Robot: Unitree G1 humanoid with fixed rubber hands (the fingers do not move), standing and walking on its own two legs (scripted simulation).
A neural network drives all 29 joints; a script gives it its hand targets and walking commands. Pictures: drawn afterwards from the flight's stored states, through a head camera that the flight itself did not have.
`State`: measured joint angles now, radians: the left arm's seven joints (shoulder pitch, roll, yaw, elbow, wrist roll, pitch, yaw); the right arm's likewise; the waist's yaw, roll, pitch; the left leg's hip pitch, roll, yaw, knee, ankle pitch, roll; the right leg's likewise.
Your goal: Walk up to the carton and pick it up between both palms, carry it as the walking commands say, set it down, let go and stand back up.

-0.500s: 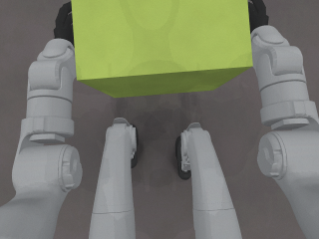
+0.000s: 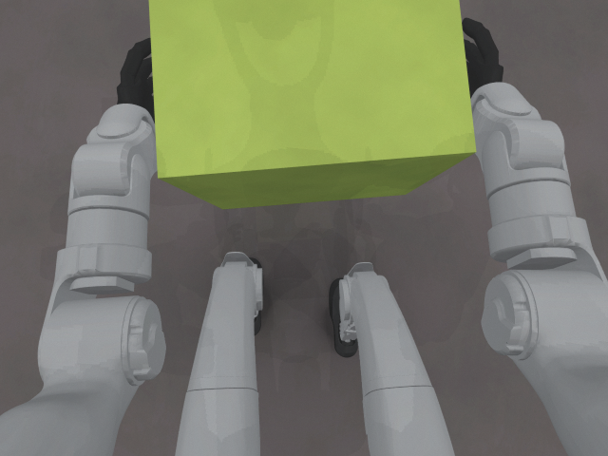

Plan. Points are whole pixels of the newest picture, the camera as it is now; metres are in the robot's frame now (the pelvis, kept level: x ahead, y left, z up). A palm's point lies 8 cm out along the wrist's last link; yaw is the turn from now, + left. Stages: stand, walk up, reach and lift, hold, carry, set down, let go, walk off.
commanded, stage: reach and lift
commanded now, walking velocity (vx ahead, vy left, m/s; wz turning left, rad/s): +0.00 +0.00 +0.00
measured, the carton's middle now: (306, 84) +0.53 +0.02 -0.10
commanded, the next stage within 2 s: none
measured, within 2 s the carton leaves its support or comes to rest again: neither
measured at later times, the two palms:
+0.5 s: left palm (111, 115) +0.44 +0.21 +0.01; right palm (520, 99) +0.46 -0.17 +0.03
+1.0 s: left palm (9, 24) +0.44 +0.20 +0.14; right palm out of the picture +0.46 -0.18 +0.15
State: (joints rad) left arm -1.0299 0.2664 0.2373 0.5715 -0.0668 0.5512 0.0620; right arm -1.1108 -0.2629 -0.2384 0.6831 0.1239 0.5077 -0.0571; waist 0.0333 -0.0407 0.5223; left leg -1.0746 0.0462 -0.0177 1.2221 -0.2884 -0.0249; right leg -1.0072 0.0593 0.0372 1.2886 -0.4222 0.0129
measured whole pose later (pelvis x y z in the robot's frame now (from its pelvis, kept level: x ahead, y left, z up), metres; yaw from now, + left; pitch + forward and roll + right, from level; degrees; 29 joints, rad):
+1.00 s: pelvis +0.09 +0.00 +0.10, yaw +1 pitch +5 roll -1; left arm -0.58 0.03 0.37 0.58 0.16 0.62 -0.03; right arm -0.61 -0.08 -0.38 0.72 -0.09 0.52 0.08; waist 0.03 -0.03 -0.07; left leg -0.57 0.05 -0.02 0.73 -0.24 -0.03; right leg -0.48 0.05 0.04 0.73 -0.34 -0.01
